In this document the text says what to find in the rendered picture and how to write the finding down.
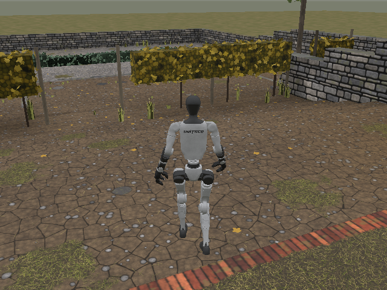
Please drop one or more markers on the robot right foot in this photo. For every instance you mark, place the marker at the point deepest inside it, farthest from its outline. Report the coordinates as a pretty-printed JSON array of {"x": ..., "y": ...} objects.
[{"x": 205, "y": 249}]

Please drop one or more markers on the robot right forearm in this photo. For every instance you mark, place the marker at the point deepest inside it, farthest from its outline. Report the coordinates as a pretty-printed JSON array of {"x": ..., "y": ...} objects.
[{"x": 221, "y": 157}]

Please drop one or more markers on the robot right upper arm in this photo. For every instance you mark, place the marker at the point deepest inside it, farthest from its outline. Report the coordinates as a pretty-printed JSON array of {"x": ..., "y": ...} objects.
[{"x": 211, "y": 126}]

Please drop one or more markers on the left robot thigh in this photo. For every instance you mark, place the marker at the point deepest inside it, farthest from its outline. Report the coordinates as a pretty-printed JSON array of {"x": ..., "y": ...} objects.
[{"x": 179, "y": 180}]

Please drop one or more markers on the robot right hand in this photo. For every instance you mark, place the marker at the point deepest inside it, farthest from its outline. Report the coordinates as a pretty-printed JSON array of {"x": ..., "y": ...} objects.
[{"x": 223, "y": 166}]

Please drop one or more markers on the robot left hand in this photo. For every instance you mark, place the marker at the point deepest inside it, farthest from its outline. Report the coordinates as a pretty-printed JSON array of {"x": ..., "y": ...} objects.
[{"x": 158, "y": 176}]

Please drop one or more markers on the robot left upper arm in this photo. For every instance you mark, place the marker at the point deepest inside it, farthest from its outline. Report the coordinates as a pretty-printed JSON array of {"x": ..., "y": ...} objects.
[{"x": 174, "y": 127}]

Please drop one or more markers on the robot left forearm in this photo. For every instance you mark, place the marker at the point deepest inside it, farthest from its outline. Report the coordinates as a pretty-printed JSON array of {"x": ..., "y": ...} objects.
[{"x": 163, "y": 161}]

